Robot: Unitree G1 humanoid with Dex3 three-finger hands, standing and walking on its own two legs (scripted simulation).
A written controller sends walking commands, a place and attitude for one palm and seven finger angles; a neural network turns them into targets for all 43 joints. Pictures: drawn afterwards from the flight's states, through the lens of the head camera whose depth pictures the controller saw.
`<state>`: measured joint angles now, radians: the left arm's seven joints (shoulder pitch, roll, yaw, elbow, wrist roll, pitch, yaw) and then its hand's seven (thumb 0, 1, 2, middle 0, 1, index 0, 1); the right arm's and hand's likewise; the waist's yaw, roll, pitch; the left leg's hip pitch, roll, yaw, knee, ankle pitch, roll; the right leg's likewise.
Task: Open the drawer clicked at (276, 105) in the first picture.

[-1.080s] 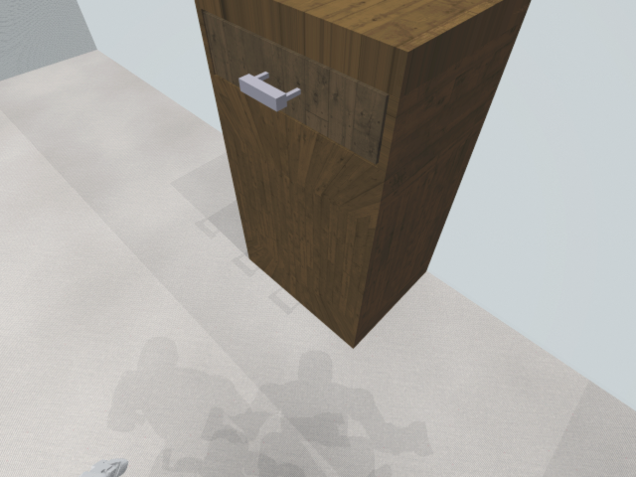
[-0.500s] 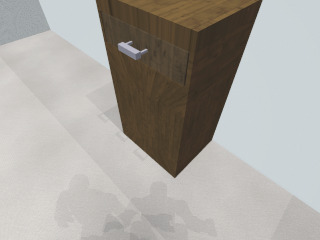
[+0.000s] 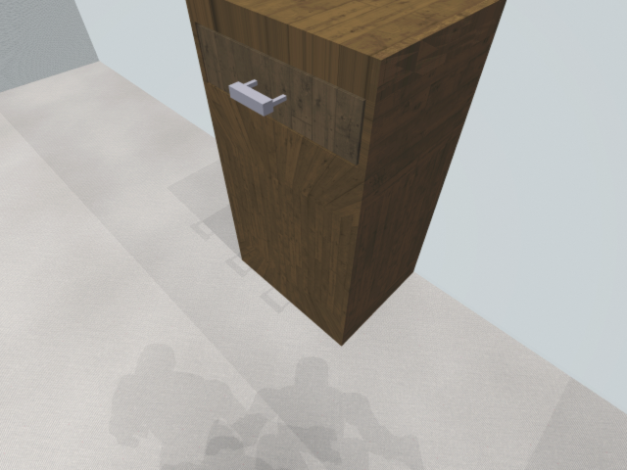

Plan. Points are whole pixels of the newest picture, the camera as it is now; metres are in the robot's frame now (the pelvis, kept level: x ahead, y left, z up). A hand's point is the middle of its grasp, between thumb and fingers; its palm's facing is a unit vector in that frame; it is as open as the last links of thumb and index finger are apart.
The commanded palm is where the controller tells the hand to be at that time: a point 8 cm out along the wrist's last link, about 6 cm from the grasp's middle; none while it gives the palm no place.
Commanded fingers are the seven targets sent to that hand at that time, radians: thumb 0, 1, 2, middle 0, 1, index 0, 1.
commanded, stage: look at it before walking up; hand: left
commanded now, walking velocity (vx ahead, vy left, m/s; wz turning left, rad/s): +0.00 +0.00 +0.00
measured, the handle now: (258, 94) +0.81 +0.17 +0.07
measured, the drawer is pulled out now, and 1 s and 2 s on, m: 0.00 0.00 0.00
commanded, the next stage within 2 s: walk around to get in front in 0.36 s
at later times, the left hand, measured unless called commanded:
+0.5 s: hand out of the picture +0.08 +0.24 -0.16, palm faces -0.02 -0.95 -0.32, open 7.4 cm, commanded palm none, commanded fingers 0.00 0.90 0.90 -0.20 -0.30 -0.20 -0.30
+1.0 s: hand out of the picture +0.01 +0.25 -0.18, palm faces +0.25 -0.94 -0.24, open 7.4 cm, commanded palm none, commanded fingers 0.00 0.90 0.90 -0.20 -0.30 -0.20 -0.30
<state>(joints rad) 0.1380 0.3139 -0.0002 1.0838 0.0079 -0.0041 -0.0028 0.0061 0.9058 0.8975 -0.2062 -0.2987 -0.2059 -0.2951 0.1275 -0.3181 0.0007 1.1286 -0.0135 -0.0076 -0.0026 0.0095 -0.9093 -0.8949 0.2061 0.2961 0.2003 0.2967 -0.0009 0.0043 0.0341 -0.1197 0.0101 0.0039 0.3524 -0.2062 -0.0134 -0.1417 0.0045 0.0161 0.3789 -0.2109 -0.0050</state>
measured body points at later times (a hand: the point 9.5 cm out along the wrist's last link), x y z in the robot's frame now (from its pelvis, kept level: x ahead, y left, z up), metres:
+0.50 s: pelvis +0.01 +0.00 +0.00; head +0.02 +0.00 +0.45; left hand +0.08 +0.29 -0.14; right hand +0.08 -0.29 -0.14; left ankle -0.01 +0.13 -0.75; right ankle +0.00 -0.12 -0.75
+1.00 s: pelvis -0.01 +0.03 -0.01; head +0.03 +0.06 +0.43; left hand +0.00 +0.30 -0.16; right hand +0.08 -0.20 -0.15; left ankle -0.01 +0.12 -0.75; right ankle -0.01 -0.11 -0.68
